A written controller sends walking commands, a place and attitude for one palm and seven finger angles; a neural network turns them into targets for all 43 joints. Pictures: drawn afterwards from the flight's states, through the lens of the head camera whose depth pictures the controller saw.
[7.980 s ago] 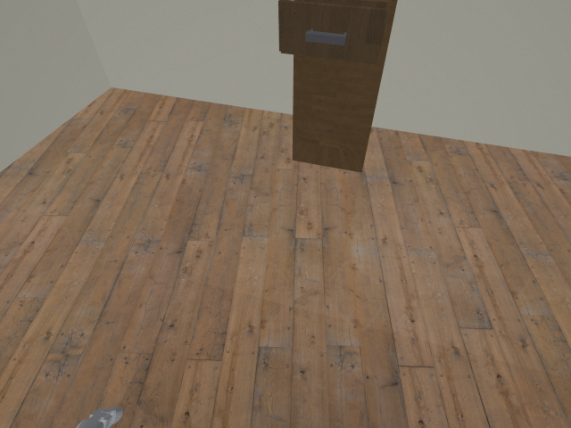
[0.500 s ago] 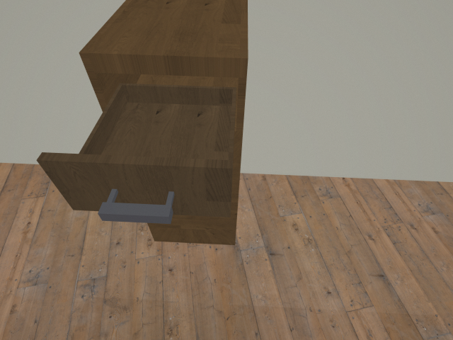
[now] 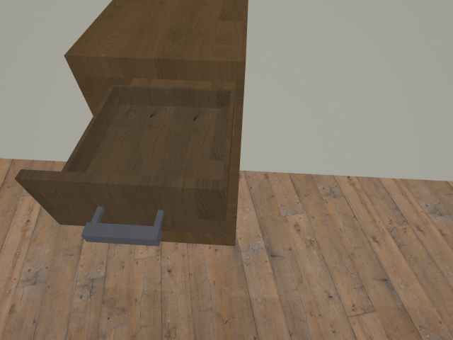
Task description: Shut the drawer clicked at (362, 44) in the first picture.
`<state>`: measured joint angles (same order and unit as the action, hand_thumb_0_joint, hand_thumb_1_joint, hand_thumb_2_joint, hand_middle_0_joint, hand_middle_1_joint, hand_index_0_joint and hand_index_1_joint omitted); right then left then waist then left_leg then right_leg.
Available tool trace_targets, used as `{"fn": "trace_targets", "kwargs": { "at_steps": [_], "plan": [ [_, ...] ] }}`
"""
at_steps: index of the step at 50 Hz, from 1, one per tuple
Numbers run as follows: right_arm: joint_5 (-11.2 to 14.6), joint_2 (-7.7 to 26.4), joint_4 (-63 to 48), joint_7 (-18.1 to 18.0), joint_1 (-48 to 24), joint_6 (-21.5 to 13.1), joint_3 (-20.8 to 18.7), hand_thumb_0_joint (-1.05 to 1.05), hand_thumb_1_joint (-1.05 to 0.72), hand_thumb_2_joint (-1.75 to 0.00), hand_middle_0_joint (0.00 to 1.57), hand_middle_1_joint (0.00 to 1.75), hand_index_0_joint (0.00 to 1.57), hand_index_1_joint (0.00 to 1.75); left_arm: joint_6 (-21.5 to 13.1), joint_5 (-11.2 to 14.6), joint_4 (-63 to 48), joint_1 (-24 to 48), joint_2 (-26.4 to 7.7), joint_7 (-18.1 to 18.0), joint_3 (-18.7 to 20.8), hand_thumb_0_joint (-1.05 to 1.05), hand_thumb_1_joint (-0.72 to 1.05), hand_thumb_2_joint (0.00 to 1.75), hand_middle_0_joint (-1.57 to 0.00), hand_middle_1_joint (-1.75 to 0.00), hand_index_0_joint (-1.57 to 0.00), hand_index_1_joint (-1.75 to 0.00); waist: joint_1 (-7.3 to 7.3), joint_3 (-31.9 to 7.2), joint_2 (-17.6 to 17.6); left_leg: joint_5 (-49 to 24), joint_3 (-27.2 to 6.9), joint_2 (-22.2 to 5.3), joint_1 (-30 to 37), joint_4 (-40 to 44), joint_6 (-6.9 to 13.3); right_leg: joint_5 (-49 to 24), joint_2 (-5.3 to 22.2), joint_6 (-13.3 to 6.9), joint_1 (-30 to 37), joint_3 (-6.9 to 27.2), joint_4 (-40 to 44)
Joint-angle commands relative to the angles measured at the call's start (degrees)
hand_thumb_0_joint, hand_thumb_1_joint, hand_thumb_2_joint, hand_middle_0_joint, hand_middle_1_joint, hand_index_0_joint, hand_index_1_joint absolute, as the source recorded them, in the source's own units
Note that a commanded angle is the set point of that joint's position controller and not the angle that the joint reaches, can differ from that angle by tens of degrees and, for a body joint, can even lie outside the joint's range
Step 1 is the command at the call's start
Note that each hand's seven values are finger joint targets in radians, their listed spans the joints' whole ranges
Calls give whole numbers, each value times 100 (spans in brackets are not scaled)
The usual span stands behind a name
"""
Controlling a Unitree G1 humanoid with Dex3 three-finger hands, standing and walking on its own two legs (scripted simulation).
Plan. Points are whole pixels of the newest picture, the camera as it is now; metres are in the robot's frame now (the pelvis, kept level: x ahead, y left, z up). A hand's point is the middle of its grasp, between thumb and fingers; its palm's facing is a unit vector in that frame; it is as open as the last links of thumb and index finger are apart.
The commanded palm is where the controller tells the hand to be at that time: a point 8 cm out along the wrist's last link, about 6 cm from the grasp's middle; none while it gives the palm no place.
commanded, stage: come to a stop and stand still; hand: left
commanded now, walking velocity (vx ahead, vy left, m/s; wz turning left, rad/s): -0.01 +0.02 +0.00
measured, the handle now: (126, 223) +0.30 +0.20 +0.03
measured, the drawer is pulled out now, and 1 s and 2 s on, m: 0.30 0.30 0.30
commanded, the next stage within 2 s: look again from close up in 0.90 s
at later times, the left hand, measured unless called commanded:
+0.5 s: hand out of the picture -0.02 +0.22 -0.19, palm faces +0.03 -0.98 -0.21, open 7.4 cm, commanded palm none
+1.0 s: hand out of the picture -0.14 +0.22 -0.18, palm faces +0.02 -0.98 -0.19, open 7.4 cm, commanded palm none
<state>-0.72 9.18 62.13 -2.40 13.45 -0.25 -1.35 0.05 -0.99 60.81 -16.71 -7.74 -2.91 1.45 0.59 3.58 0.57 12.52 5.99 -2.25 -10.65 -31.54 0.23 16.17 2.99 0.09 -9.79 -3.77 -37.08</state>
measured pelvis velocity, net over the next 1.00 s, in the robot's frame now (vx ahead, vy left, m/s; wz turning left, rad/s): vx -0.10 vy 0.05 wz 0.00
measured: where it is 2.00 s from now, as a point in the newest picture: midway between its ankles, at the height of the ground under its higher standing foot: outside the picture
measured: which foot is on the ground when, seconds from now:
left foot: down 0.00-1.00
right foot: down 0.00-1.00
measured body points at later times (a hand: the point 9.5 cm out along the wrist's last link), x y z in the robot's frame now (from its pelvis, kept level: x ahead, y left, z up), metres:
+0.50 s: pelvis -0.07 +0.03 -0.02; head -0.07 +0.04 +0.43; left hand -0.02 +0.27 -0.17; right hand +0.03 -0.21 -0.15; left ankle -0.03 +0.11 -0.74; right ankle -0.09 -0.10 -0.74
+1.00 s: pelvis -0.10 +0.05 -0.01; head -0.08 +0.06 +0.44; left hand -0.14 +0.28 -0.17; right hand -0.08 -0.18 -0.17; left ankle -0.03 +0.11 -0.74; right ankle -0.08 -0.10 -0.74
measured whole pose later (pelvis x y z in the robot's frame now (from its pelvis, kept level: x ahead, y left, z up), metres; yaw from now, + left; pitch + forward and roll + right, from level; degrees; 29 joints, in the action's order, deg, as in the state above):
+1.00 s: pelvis -0.10 +0.05 -0.01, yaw +0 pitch -1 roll -1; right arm -1.1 9.7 62.1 -0.1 14.1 1.9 -1.4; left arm 0.8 -1.6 61.6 -22.0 -8.7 -1.8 -0.1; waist 0.1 2.3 -0.5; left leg 7.9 5.5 2.1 -17.9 -25.9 4.8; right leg 14.3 3.2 2.1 -13.5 -1.1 -27.5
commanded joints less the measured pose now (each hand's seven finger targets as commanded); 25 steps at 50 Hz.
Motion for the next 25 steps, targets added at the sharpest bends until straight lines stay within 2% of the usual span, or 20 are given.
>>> {"fn": "trace_targets", "kwargs": {
  "at_steps": [1, 2, 4, 5, 6, 7, 8, 9, 11, 12, 13, 15, 16, 18, 19, 20, 21, 22, 23, 25],
  "plan": [
    [-9, 572, -226, -25, 473, -65, -170, 0, -90, -90, 20, 30, 20, 30, -42, -9, -343, -403, -585, -31, 137, 0, 90, 90, -20, -30, -20, -30, -53, -202, -283, -4016, -293, -615, 635, 288, 339, -2234, 207, -27, -375, 177, 346],
    [-14, 575, -273, -24, 430, -67, -169, 0, -90, -90, 20, 30, 20, 30, -50, -16, -360, -441, -588, -24, 153, 0, 90, 90, -20, -30, -20, -30, -20, -191, -186, -3760, -238, -559, 528, 234, 309, -2432, 248, -17, -295, 202, 480],
    [-10, 478, -375, -15, 342, -60, -173, 0, -90, -90, 20, 30, 20, 30, -78, -39, -316, -661, -728, -19, 186, 0, 90, 90, -20, -30, -20, -30, 47, -270, 209, -2682, -70, -297, 137, 0, 148, -3776, 491, -116, 48, 452, 614],
    [-6, 424, -416, -2, 297, -41, -161, 0, -90, -90, 20, 30, 20, 30, -86, -39, -301, -752, -835, -21, 201, 0, 90, 90, -20, -30, -20, -30, 86, -342, 453, -1865, -12, -173, -162, -110, 67, -4395, 680, -225, 311, 580, 644],
    [-84, 784, -958, 52, -79, -54, -129, 0, -90, -90, 20, 30, 20, 30, -97, -49, -663, -369, -1605, -27, 81, 0, 90, 90, -20, -30, -20, -30, -42, 43, 19, -1988, -437, -119, 7, 390, 112, -3627, 415, -177, -137, 505, 431],
    [-53, 755, -1015, 74, 47, -118, -275, 0, -90, -90, 20, 30, 20, 30, -76, -41, -867, -320, -1229, -50, 105, 0, 90, 90, -20, -30, -20, -30, -62, -639, -323, -2137, -416, -438, 191, -6, 136, -2570, 512, -156, -432, 527, 305],
    [-59, 671, -1039, 67, -124, -56, -272, 0, -90, -90, 20, 30, 20, 30, -92, -29, -897, -278, -1104, -55, 89, 0, 90, 90, -20, -30, -20, -30, -11, -837, -231, -1854, -445, -380, 81, -355, 127, -2660, 565, -197, -388, 739, 571],
    [-36, 672, -1129, 73, -176, -1, -242, 0, -90, -90, 20, 30, 20, 30, -105, -20, -934, -283, -1268, -49, 99, 0, 90, 90, -20, -30, -20, -30, 7, -893, 279, -1289, -409, -183, -293, -601, 85, -3356, 725, -272, 0, 943, 729],
    [-43, 539, -1340, 115, -450, 48, -183, 0, -90, -90, 20, 30, 20, 30, -162, -31, -899, -602, -1369, -92, 148, 0, 90, 90, -20, -30, -20, -30, 206, -992, 1513, 1017, -199, 157, -1597, -1191, 20, -5819, 1120, -443, 1241, 1322, 609],
    [-29, 537, -1399, 115, -638, 65, -205, 0, -90, -90, 20, 30, 20, 30, -158, -43, -852, -697, -1326, -117, 174, 0, 90, 90, -20, -30, -20, -30, 272, -964, 1633, 1486, -349, 121, -1851, -1521, 50, -6136, 1320, -577, 1377, 1317, 607],
    [-13, 536, -1433, 110, -671, 99, -219, 0, -90, -90, 20, 30, 20, 30, -126, -55, -918, -622, -1274, -131, 180, 0, 90, 90, -20, -30, -20, -30, 243, -895, 1369, 1453, -509, 60, -1827, -1729, 62, -5507, 1371, -713, 1176, 1274, 714],
    [8, 501, -1430, 125, -684, 145, -223, 0, -90, -90, 20, 30, 20, 30, -56, -73, -1115, -158, -1295, -127, 182, 0, 90, 90, -20, -30, -20, -30, 69, -583, 911, 1186, -438, 71, -1546, -1613, 33, -4097, 1215, -877, 515, 1127, 867],
    [-1, 474, -1358, 161, -491, 151, -196, 0, -90, -90, 20, 30, 20, 30, -22, -87, -1263, 112, -1281, -115, 148, 0, 90, 90, -20, -30, -20, -30, -55, -464, 852, 925, -278, 86, -1193, -1205, 32, -3593, 1051, -802, 173, 909, 873],
    [-14, 520, -1211, 173, -138, 126, -207, 0, -90, -90, 20, 30, 20, 30, 40, -39, -1333, 427, -1282, -86, 128, 0, 90, 90, -20, -30, -20, -30, -281, -162, 632, -103, -294, 60, -209, -424, 46, -1763, 780, -488, -927, 588, 902],
    [-32, 667, -1174, 173, -78, 90, -224, 0, -90, -90, 20, 30, 20, 30, 70, -21, -1350, 394, -1159, -62, 100, 0, 90, 90, -20, -30, -20, -30, -270, -30, 127, -512, -647, -180, 32, -97, 151, -759, 480, -305, -1342, 472, 782],
    [-71, 893, -1178, 168, -79, 68, -237, 0, -90, -90, 20, 30, 20, 30, 93, -11, -1357, 285, -1015, -48, 67, 0, 90, 90, -20, -30, -20, -30, -200, 122, -578, -470, -1148, -596, -166, 395, 346, 203, 111, -121, -1425, 243, 640],
    [-87, 1086, -1179, 179, -38, 58, -238, 0, -90, -90, 20, 30, 20, 30, 111, -44, -1314, 30, -874, -36, 28, 0, 90, 90, -20, -30, -20, -30, -99, 98, -973, -196, -1588, -959, -390, 827, 583, 878, -85, -26, -1165, 51, 529],
    [-95, 1084, -1172, 175, -219, 73, -244, 0, -90, -90, 20, 30, 20, 30, 117, -26, -1223, -27, -855, -17, 19, 0, 90, 90, -20, -30, -20, -30, -55, 275, -1288, 616, -1824, -976, -884, 1275, 671, 1016, -187, 12, -944, -29, 342],
    [-85, 1073, -1197, 171, -405, 81, -239, 0, -90, -90, 20, 30, 20, 30, 129, -28, -1111, -68, -889, 12, 24, 0, 90, 90, -20, -30, -20, -30, 12, 376, -1424, 1228, -1891, -971, -1280, 1563, 691, 908, -129, 6, -695, -27, 224],
    [-75, 990, -1257, 163, -600, 94, -195, 0, -90, -90, 20, 30, 20, 30, 108, -33, -923, -300, -871, 65, 18, 0, 90, 90, -20, -30, -20, -30, 143, 327, -1011, 1638, -1632, -784, -1485, 1582, 568, 552, -54, -39, -354, 47, 457]
  ]
}}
